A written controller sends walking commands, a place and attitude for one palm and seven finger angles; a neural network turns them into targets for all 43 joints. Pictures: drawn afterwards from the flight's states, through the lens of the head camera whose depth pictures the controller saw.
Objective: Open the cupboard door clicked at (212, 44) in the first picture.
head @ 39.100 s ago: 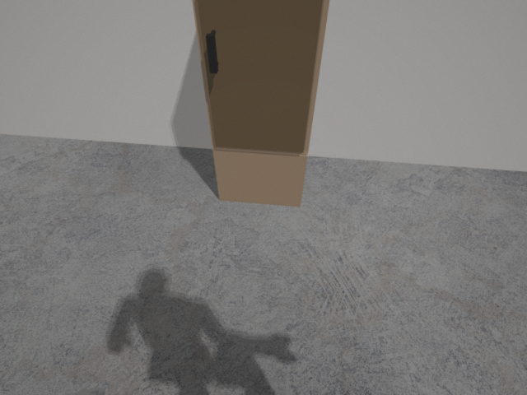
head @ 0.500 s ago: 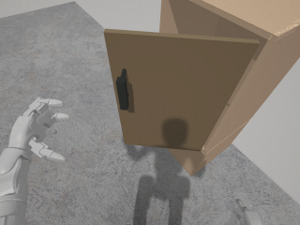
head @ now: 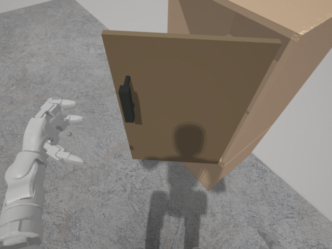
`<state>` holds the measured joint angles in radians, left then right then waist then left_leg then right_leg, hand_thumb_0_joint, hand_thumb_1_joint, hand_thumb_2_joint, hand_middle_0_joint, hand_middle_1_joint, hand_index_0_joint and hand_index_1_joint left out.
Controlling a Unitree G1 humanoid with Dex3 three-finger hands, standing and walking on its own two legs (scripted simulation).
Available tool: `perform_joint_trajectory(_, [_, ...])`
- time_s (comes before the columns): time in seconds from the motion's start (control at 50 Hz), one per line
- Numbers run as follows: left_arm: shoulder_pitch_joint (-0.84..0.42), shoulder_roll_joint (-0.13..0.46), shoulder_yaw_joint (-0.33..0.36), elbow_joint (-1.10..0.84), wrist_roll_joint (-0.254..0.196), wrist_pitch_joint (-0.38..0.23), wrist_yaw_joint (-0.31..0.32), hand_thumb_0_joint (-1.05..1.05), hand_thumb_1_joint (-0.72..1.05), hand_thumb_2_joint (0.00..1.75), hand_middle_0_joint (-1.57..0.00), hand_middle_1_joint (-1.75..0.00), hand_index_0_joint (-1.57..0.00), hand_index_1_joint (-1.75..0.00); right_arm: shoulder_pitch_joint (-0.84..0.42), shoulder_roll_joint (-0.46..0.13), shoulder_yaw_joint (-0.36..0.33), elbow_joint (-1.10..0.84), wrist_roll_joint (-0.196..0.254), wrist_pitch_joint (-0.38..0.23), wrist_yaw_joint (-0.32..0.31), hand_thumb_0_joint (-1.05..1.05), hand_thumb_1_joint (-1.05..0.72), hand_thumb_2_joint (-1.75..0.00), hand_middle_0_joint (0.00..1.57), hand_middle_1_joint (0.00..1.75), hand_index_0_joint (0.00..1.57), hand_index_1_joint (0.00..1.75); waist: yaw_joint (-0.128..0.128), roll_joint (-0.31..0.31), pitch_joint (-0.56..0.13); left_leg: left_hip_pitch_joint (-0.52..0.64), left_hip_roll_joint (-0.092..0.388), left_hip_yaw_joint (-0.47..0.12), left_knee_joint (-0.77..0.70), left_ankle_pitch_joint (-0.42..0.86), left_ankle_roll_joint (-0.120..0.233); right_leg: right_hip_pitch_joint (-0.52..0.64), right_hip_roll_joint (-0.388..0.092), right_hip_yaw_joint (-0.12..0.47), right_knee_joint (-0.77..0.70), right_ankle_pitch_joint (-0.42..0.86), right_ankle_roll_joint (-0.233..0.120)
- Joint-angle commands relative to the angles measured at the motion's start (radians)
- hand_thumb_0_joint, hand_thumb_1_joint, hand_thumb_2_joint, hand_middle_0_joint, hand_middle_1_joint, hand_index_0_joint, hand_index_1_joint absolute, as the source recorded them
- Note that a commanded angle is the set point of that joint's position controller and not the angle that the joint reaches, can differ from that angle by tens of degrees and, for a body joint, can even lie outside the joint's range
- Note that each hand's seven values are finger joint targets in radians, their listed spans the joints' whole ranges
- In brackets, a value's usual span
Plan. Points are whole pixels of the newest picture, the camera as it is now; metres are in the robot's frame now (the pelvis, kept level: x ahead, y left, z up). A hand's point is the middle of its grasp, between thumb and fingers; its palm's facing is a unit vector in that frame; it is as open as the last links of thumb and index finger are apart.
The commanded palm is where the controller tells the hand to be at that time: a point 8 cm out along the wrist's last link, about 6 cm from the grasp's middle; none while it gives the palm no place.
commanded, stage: move the hooked fingers beside the handle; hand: left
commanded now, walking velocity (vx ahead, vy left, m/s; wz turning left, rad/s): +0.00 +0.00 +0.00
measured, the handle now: (128, 99) +0.48 +0.12 +0.06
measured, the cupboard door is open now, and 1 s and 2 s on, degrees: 48 48 48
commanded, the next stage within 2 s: slide the fingers in behind the handle in 1.54 s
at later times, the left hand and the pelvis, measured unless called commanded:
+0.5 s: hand (88, 119) +0.41 +0.21 +0.07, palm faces -0.01 -1.00 +0.00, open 14.0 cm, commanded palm +0.38 +0.26 +0.07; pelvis -0.01 +0.00 +0.00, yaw +0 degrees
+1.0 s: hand (98, 112) +0.43 +0.19 +0.07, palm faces +0.00 -1.00 -0.01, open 14.0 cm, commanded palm +0.40 +0.24 +0.07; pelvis +0.00 +0.00 -0.01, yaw -2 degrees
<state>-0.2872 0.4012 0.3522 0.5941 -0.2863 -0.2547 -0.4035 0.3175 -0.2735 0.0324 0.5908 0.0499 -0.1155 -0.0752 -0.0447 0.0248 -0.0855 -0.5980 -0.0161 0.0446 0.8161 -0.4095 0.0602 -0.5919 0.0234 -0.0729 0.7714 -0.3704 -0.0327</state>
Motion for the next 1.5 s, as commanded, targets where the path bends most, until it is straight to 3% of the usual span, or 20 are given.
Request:
perform_joint_trajectory(0.0, [-0.28, 0.264, 0.084, -0.164, -0.017, -0.07, 0.003, 0.0, -0.5, 0.3, -0.3, -1.2, -0.3, -1.2, 0.02, -0.155, -0.06, -0.114, 0.005, -0.029, -0.004, 0.0, -0.9, -0.9, 0.2, 0.3, 0.2, 0.3, 0.007, 0.018, -0.293, 0.149, 0.024, -0.075, -0.099, 0.363, -0.033, 0.152, -0.014, 0.056, -0.069, 0.319, 0.007])
perform_joint_trajectory(0.14, [-0.372, 0.192, 0.005, -0.182, -0.011, -0.092, 0.019, 0.0, -0.5, 0.3, -0.3, -1.2, -0.3, -1.2, 0.026, -0.151, -0.066, -0.1, 0.006, -0.018, 0.001, 0.0, -0.9, -0.9, 0.2, 0.3, 0.2, 0.3, -0.014, 0.062, -0.317, 0.215, 0.031, -0.095, -0.093, 0.396, -0.045, 0.096, -0.011, 0.045, -0.064, 0.298, 0.005])
perform_joint_trajectory(0.18, [-0.405, 0.223, 0.024, -0.113, -0.001, -0.087, 0.034, 0.0, -0.5, 0.3, -0.3, -1.2, -0.3, -1.2, 0.031, -0.161, -0.063, -0.084, 0.006, -0.006, -0.001, 0.0, -0.9, -0.9, 0.2, 0.3, 0.2, 0.3, -0.021, 0.0, -0.258, 0.162, 0.03, -0.097, -0.096, 0.324, -0.039, 0.08, -0.012, 0.046, -0.072, 0.255, 0.004])
perform_joint_trajectory(0.32, [-0.56, 0.208, -0.01, -0.082, 0.033, -0.12, 0.079, 0.0, -0.5, 0.3, -0.3, -1.2, -0.3, -1.2, 0.042, -0.157, -0.061, -0.075, 0.0, 0.016, 0.005, 0.0, -0.9, -0.9, 0.2, 0.3, 0.2, 0.3, -0.023, 0.071, -0.338, 0.215, 0.029, -0.111, -0.091, 0.338, -0.05, 0.058, -0.013, 0.047, -0.05, 0.237, -0.001])
perform_joint_trajectory(0.4, [-0.562, 0.225, 0.012, 0.023, 0.042, -0.126, 0.09, 0.0, -0.5, 0.3, -0.3, -1.2, -0.3, -1.2, 0.06, -0.161, -0.06, -0.067, -0.001, 0.034, 0.012, 0.0, -0.9, -0.9, 0.2, 0.3, 0.2, 0.3, -0.024, 0.001, -0.326, 0.156, 0.029, -0.103, -0.086, 0.328, -0.044, 0.081, -0.01, 0.05, -0.045, 0.254, 0.002])
perform_joint_trajectory(0.44, [-0.609, 0.217, 0.001, 0.061, 0.047, -0.127, 0.09, 0.0, -0.5, 0.3, -0.3, -1.2, -0.3, -1.2, 0.059, -0.159, -0.058, -0.065, 0.0, 0.043, 0.014, 0.0, -0.9, -0.9, 0.2, 0.3, 0.2, 0.3, -0.032, 0.034, -0.303, 0.141, 0.027, -0.094, -0.083, 0.297, -0.042, 0.06, -0.013, 0.053, -0.047, 0.239, 0.003])
perform_joint_trajectory(0.48, [-0.611, 0.256, 0.031, 0.096, 0.052, -0.134, 0.092, 0.0, -0.5, 0.3, -0.3, -1.2, -0.3, -1.2, 0.07, -0.166, -0.06, -0.063, -0.003, 0.054, 0.014, 0.0, -0.9, -0.9, 0.2, 0.3, 0.2, 0.3, -0.027, 0.0, -0.312, 0.109, 0.025, -0.09, -0.074, 0.286, -0.036, 0.081, -0.011, 0.061, -0.044, 0.243, 0.002])
perform_joint_trajectory(0.56, [-0.681, 0.215, -0.012, 0.052, 0.057, -0.164, 0.095, 0.0, -0.5, 0.3, -0.3, -1.2, -0.3, -1.2, 0.084, -0.159, -0.065, -0.062, -0.004, 0.062, 0.021, 0.0, -0.9, -0.9, 0.2, 0.3, 0.2, 0.3, -0.039, 0.095, -0.388, 0.201, 0.032, -0.103, -0.062, 0.357, -0.048, 0.039, -0.006, 0.054, -0.029, 0.262, -0.001])
perform_joint_trajectory(0.64, [-0.717, 0.206, -0.013, 0.143, 0.06, -0.159, 0.106, 0.0, -0.5, 0.3, -0.3, -1.2, -0.3, -1.2, 0.109, -0.166, -0.068, -0.041, -0.005, 0.078, 0.024, 0.0, -0.9, -0.9, 0.2, 0.3, 0.2, 0.3, -0.055, 0.01, -0.353, 0.141, 0.032, -0.098, -0.055, 0.325, -0.039, 0.031, -0.003, 0.055, -0.029, 0.258, 0.006])
perform_joint_trajectory(0.7, [-0.76, 0.228, 0.002, 0.155, 0.075, -0.168, 0.123, 0.0, -0.5, 0.3, -0.3, -1.2, -0.3, -1.2, 0.121, -0.166, -0.07, -0.034, -0.01, 0.088, 0.026, 0.0, -0.9, -0.9, 0.2, 0.3, 0.2, 0.3, -0.057, 0.032, -0.376, 0.141, 0.028, -0.094, -0.047, 0.336, -0.036, 0.031, -0.004, 0.059, -0.022, 0.27, 0.006])
perform_joint_trajectory(0.74, [-0.726, 0.273, 0.041, 0.146, 0.084, -0.18, 0.132, 0.0, -0.5, 0.3, -0.3, -1.2, -0.3, -1.2, 0.128, -0.166, -0.071, -0.041, -0.014, 0.095, 0.03, 0.0, -0.9, -0.9, 0.2, 0.3, 0.2, 0.3, -0.034, 0.052, -0.416, 0.148, 0.028, -0.093, -0.045, 0.37, -0.04, 0.066, -0.004, 0.061, -0.013, 0.299, 0.003])
perform_joint_trajectory(0.82, [-0.61, 0.245, 0.039, 0.089, 0.076, -0.183, 0.135, 0.0, -0.5, 0.3, -0.3, -1.2, -0.3, -1.2, 0.129, -0.157, -0.076, -0.067, -0.012, 0.106, 0.042, 0.0, -0.9, -0.9, 0.2, 0.3, 0.2, 0.3, -0.016, 0.057, -0.448, 0.184, 0.033, -0.086, -0.041, 0.48, -0.043, 0.101, 0.001, 0.061, -0.012, 0.38, 0.005])
perform_joint_trajectory(0.92, [-0.572, 0.261, 0.062, 0.1, 0.068, -0.155, 0.133, 0.0, -0.5, 0.3, -0.3, -1.2, -0.3, -1.2, 0.118, -0.158, -0.073, -0.084, -0.005, 0.119, 0.034, 0.0, -0.9, -0.9, 0.2, 0.3, 0.2, 0.3, -0.018, -0.02, -0.371, 0.082, 0.023, -0.057, -0.061, 0.374, -0.025, 0.154, -0.001, 0.073, -0.031, 0.382, 0.011])
perform_joint_trajectory(1.0, [-0.659, 0.203, -0.002, 0.035, 0.069, -0.183, 0.134, 0.0, -0.5, 0.3, -0.3, -1.2, -0.3, -1.2, 0.107, -0.147, -0.073, -0.073, -0.004, 0.112, 0.03, 0.0, -0.9, -0.9, 0.2, 0.3, 0.2, 0.3, -0.044, 0.052, -0.371, 0.151, 0.027, -0.069, -0.055, 0.369, -0.027, 0.092, 0.002, 0.07, -0.035, 0.34, 0.008])
perform_joint_trajectory(1.08, [-0.712, 0.197, -0.017, 0.074, 0.066, -0.186, 0.133, 0.0, -0.5, 0.3, -0.3, -1.2, -0.3, -1.2, 0.106, -0.152, -0.072, -0.05, -0.002, 0.107, 0.023, 0.0, -0.9, -0.9, 0.2, 0.3, 0.2, 0.3, -0.063, 0.023, -0.362, 0.147, 0.026, -0.074, -0.048, 0.325, -0.026, 0.069, -0.003, 0.07, -0.037, 0.305, 0.009])
perform_joint_trajectory(1.2, [-0.714, 0.247, 0.019, 0.135, 0.079, -0.179, 0.132, 0.0, -0.5, 0.3, -0.3, -1.2, -0.3, -1.2, 0.094, -0.153, -0.063, -0.052, -0.005, 0.109, 0.02, 0.0, -0.9, -0.9, 0.2, 0.3, 0.2, 0.3, -0.044, 0.037, -0.372, 0.106, 0.018, -0.071, -0.046, 0.303, -0.025, 0.1, -0.01, 0.08, -0.031, 0.306, 0.008])
perform_joint_trajectory(1.28, [-0.746, 0.23, -0.003, 0.157, 0.074, -0.182, 0.119, 0.0, -0.5, 0.3, -0.3, -1.2, -0.3, -1.2, 0.094, -0.153, -0.06, -0.057, -0.003, 0.112, 0.02, 0.0, -0.9, -0.9, 0.2, 0.3, 0.2, 0.3, -0.057, 0.013, -0.361, 0.1, 0.021, -0.074, -0.041, 0.316, -0.024, 0.088, -0.009, 0.075, -0.025, 0.316, 0.008])
perform_joint_trajectory(1.32, [-0.709, 0.244, 0.015, 0.162, 0.074, -0.182, 0.114, 0.0, -0.5, 0.3, -0.3, -1.2, -0.3, -1.2, 0.091, -0.155, -0.062, -0.065, -0.004, 0.113, 0.023, 0.0, -0.9, -0.9, 0.2, 0.3, 0.2, 0.3, -0.039, 0.044, -0.383, 0.11, 0.018, -0.073, -0.039, 0.323, -0.028, 0.093, -0.008, 0.077, -0.021, 0.319, 0.005])
perform_joint_trajectory(1.38, [-0.692, 0.254, 0.026, 0.164, 0.065, -0.178, 0.107, 0.0, -0.5, 0.3, -0.3, -1.2, -0.3, -1.2, 0.095, -0.158, -0.064, -0.068, -0.002, 0.116, 0.021, 0.0, -0.9, -0.9, 0.2, 0.3, 0.2, 0.3, -0.042, 0.002, -0.38, 0.087, 0.02, -0.068, -0.033, 0.325, -0.023, 0.111, -0.008, 0.08, -0.024, 0.335, 0.008])
perform_joint_trajectory(1.48, [-0.697, 0.178, -0.036, 0.08, 0.056, -0.178, 0.101, 0.0, -0.5, 0.3, -0.3, -1.2, -0.3, -1.2, 0.093, -0.149, -0.067, -0.077, 0.0, 0.116, 0.027, 0.0, -0.9, -0.9, 0.2, 0.3, 0.2, 0.3, -0.049, 0.059, -0.402, 0.161, 0.026, -0.082, -0.036, 0.384, -0.031, 0.07, -0.002, 0.065, -0.019, 0.339, 0.004])
